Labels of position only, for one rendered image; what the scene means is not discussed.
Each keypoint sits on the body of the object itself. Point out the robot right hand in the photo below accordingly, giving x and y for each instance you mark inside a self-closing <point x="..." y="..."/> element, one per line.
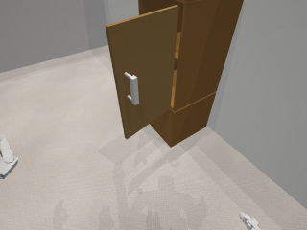
<point x="249" y="222"/>

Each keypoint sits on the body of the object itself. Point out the cupboard door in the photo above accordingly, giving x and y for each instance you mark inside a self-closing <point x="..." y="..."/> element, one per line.
<point x="144" y="46"/>

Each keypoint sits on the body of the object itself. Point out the handle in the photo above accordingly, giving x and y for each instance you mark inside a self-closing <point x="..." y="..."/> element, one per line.
<point x="133" y="88"/>

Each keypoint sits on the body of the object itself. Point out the robot left hand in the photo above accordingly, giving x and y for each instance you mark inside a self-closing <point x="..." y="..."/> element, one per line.
<point x="7" y="160"/>

